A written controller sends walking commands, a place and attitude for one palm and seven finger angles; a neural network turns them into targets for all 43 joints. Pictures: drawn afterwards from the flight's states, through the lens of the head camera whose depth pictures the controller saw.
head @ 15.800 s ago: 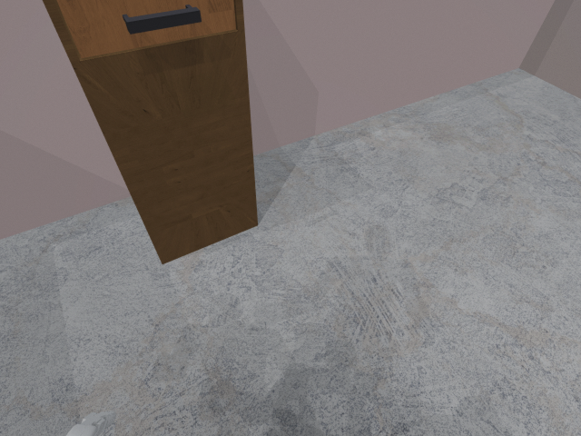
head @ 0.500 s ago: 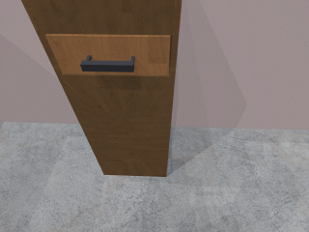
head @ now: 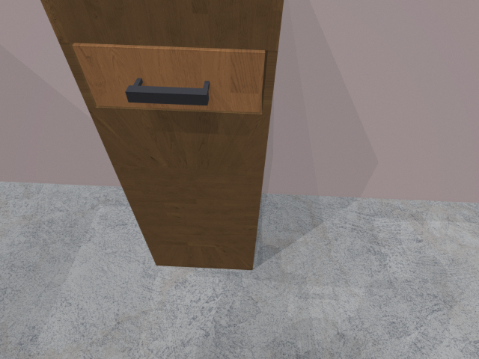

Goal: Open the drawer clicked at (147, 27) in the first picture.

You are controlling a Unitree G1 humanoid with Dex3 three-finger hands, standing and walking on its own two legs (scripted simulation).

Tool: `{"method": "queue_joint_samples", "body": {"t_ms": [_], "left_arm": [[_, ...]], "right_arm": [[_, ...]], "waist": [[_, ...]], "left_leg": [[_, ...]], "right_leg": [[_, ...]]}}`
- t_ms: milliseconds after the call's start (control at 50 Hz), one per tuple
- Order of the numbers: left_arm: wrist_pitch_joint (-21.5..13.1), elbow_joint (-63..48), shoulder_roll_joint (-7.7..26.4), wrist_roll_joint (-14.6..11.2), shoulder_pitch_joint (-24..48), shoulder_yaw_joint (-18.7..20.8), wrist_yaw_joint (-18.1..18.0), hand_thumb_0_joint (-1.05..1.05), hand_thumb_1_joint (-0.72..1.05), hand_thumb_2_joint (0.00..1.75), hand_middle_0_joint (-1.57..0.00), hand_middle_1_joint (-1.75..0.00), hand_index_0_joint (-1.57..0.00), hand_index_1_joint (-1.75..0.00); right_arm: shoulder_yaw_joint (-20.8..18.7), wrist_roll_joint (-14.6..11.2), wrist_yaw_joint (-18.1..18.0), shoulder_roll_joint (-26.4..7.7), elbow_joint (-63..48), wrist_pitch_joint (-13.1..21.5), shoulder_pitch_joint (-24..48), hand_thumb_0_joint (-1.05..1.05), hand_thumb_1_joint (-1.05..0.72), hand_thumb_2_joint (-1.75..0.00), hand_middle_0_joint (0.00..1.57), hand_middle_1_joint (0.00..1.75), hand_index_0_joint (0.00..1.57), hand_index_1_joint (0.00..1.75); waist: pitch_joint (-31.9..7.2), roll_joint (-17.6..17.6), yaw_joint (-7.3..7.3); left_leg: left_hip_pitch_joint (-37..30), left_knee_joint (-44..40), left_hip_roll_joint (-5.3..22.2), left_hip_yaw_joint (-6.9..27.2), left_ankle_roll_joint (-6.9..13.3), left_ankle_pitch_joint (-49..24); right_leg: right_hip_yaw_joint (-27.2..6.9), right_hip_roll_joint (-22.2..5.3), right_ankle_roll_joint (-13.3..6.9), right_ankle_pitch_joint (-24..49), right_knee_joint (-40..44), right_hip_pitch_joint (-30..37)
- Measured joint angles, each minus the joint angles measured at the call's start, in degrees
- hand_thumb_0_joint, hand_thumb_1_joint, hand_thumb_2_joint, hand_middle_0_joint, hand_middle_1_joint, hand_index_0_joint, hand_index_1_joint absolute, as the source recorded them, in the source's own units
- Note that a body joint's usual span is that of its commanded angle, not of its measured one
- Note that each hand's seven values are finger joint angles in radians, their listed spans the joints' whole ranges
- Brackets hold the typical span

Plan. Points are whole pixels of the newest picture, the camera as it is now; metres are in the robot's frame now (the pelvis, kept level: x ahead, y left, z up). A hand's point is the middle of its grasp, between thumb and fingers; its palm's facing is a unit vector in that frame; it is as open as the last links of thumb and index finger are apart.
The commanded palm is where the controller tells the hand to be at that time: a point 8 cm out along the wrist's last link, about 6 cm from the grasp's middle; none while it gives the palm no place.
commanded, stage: look again from close up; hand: left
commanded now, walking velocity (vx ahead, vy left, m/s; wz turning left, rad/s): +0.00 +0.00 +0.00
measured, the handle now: (170, 89) +0.60 +0.18 +0.15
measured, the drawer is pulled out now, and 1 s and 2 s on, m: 0.00 0.00 0.00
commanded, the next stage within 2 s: raise the hand with hooked fingers in 0.44 s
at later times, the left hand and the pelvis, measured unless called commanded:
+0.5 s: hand out of the picture +0.04 +0.19 -0.18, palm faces +0.02 -0.99 -0.17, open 7.4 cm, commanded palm none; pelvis +0.03 +0.02 +0.00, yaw +0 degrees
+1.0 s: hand (123, 326) +0.18 +0.21 -0.05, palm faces -0.07 -0.24 -0.97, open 8.8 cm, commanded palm +0.18 +0.23 +0.04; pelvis +0.03 -0.01 -0.03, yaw +0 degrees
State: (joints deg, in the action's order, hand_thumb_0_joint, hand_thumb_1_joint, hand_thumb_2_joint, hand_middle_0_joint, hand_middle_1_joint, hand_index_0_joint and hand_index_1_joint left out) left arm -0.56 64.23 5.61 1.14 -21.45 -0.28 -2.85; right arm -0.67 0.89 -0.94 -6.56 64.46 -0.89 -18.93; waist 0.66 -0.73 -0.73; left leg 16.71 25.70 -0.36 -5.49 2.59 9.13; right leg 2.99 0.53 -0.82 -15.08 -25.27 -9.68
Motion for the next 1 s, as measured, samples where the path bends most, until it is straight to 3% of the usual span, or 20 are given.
{"method": "queue_joint_samples", "body": {"t_ms": [40, 140, 280, 560, 580, 600, 640, 680, 720, 780, 860, 940, 1000], "left_arm": [[-0.5, -0.8, 0.2, 0.1, -0.4, -0.2, 0.1, 0.01, 0.91, 0.89, -0.2, -0.29, -0.2, -0.29], [-0.6, -1.4, 1.2, -0.3, 0.1, -0.1, 0.3, 0.01, 0.91, 0.89, -0.2, -0.29, -0.2, -0.29], [-0.9, -3.4, 2.0, -0.3, 2.1, 0.0, 0.2, 0.01, 0.91, 0.89, -0.2, -0.29, -0.19, -0.29], [-0.4, -3.4, 3.2, -0.2, 3.5, -0.4, 0.1, 0.01, 0.91, 0.89, -0.2, -0.29, -0.2, -0.29], [4.0, -12.6, 3.6, 2.1, 0.9, -1.2, -0.3, 0.01, 0.91, 0.89, -0.2, -0.3, -0.2, -0.29], [6.4, -23.9, 4.8, 4.5, -2.4, -1.8, -1.6, 0.02, 0.92, 0.89, -0.21, -0.3, -0.2, -0.3], [5.9, -41.8, 7.7, 6.4, -6.6, -2.7, -5.4, 0.03, 0.92, 0.89, -0.21, -0.3, -0.2, -0.3], [7.0, -54.6, 9.7, 9.0, -6.7, -3.8, -9.0, 0.03, 0.91, 0.88, -0.21, -0.32, -0.2, -0.31], [6.8, -63.3, 11.2, 15.4, -4.4, -4.7, -12.0, 0.03, 0.88, 0.87, -0.21, -0.33, -0.2, -0.33], [5.3, -67.9, 11.0, 28.2, 0.2, -5.4, -15.3, 0.02, 0.82, 0.85, -0.21, -0.36, -0.2, -0.36], [2.9, -66.8, 8.8, 42.9, -0.9, -6.7, -17.3, 0.01, 0.74, 0.82, -0.21, -0.41, -0.2, -0.41], [1.9, -65.0, 9.7, 52.6, -4.0, -8.3, -16.9, 0.01, 0.64, 0.78, -0.22, -0.47, -0.21, -0.47], [1.5, -66.1, 12.8, 56.6, -6.0, -7.5, -17.5, 0.0, 0.56, 0.75, -0.24, -0.51, -0.23, -0.51]], "right_arm": [[0.1, 0.4, 0.6, -0.5, -1.9, 0.0, 0.3, 0.0, -0.91, -0.89, 0.2, 0.3, 0.2, 0.3], [0.3, 0.6, 0.5, -1.5, -3.9, 0.9, -0.1, 0.0, -0.92, -0.89, 0.2, 0.3, 0.2, 0.3], [0.8, 0.4, -0.1, -2.4, -3.3, 1.4, 0.6, 0.01, -0.93, -0.89, 0.2, 0.3, 0.2, 0.3], [1.2, -0.1, -0.3, -2.8, -3.0, 2.2, 3.4, 0.01, -0.93, -0.89, 0.2, 0.3, 0.2, 0.3], [1.4, -0.9, -0.2, -3.1, -5.9, 2.4, 2.4, 0.01, -0.93, -0.89, 0.2, 0.3, 0.2, 0.3], [1.8, -1.4, -0.8, -3.3, -8.8, 5.0, 1.1, 0.01, -0.93, -0.89, 0.21, 0.3, 0.2, 0.3], [1.9, -2.3, -2.2, -3.9, -11.6, 11.4, -0.3, 0.01, -0.92, -0.89, 0.21, 0.3, 0.2, 0.3], [1.4, -2.6, -2.7, -4.9, -15.1, 14.6, -0.3, 0.01, -0.92, -0.89, 0.21, 0.3, 0.2, 0.3], [1.0, -2.0, -2.4, -6.2, -18.9, 15.8, 1.3, 0.01, -0.92, -0.89, 0.21, 0.3, 0.2, 0.3], [0.4, -0.4, -1.1, -8.2, -24.4, 13.0, 5.1, 0.01, -0.91, -0.89, 0.21, 0.3, 0.2, 0.3], [0.1, 0.1, 0.8, -8.4, -30.0, 4.7, 10.2, 0.01, -0.91, -0.89, 0.2, 0.3, 0.2, 0.3], [0.1, 0.6, 1.9, -7.9, -34.3, -2.1, 12.7, 0.01, -0.91, -0.89, 0.21, 0.3, 0.2, 0.3], [-0.2, 1.9, 1.8, -8.0, -35.9, -4.6, 13.6, 0.01, -0.91, -0.89, 0.21, 0.3, 0.2, 0.3]], "waist": [[0.4, -0.8, -0.46], [-0.3, -0.9, -0.87], [-1.5, -0.1, 0.32], [-0.4, 2.0, 0.49], [-0.2, 2.0, 0.57], [0.0, 2.2, 1.13], [-1.2, 2.4, 1.64], [-2.4, 1.2, 0.89], [-3.4, -0.1, -0.21], [-5.0, -2.7, -0.76], [-7.2, -3.4, 1.08], [-6.1, 0.1, 4.23], [-5.3, 1.7, 6.67]], "left_leg": [[2.1, 3.7, 0.5, 0.8, -0.2, 1.9], [3.2, 7.5, -0.1, 1.0, 1.5, 4.1], [1.2, 5.7, -1.4, 0.0, 2.3, 4.5], [-0.9, 2.9, -1.6, -0.8, 2.5, 4.1], [-0.2, 3.6, -1.5, -0.8, 2.5, 4.3], [0.1, 3.6, -1.7, -1.2, 2.4, 4.3], [0.6, 2.4, -2.7, -1.6, 1.9, 3.6], [1.3, 2.0, -3.8, -1.0, 2.0, 2.8], [3.5, 4.2, -4.7, -0.5, 2.3, 3.1], [7.1, 9.8, -4.7, -0.7, 2.8, 5.5], [8.9, 12.6, -3.2, -2.3, 1.8, 7.7], [9.7, 13.9, -2.4, -2.1, 1.5, 8.2], [10.5, 15.3, -1.6, -0.6, 0.7, 9.0]], "right_leg": [[0.6, 0.5, -0.2, -0.9, -1.6, -1.0], [0.9, -0.2, 0.2, -3.9, -5.7, -1.9], [-0.1, -1.5, 1.2, -4.7, -5.3, -0.8], [-0.9, -1.7, 1.8, -3.7, -1.8, 1.4], [-0.9, -1.6, 1.7, -3.8, -2.4, 0.7], [-1.1, -1.9, 0.8, -4.2, -4.9, -0.9], [-1.7, -2.3, -0.2, -6.2, -12.1, -5.3], [-1.9, -2.1, -0.5, -7.5, -15.5, -8.5], [-1.9, -1.6, -1.1, -7.7, -13.8, -11.0], [-3.2, -0.6, -1.6, -4.1, -15.5, -14.1], [-5.0, 1.0, -1.3, -5.6, -18.2, -16.6], [-4.8, 1.9, -2.4, -6.4, -19.5, -17.4], [-3.3, 2.6, -3.4, -6.8, -19.3, -17.3]]}}
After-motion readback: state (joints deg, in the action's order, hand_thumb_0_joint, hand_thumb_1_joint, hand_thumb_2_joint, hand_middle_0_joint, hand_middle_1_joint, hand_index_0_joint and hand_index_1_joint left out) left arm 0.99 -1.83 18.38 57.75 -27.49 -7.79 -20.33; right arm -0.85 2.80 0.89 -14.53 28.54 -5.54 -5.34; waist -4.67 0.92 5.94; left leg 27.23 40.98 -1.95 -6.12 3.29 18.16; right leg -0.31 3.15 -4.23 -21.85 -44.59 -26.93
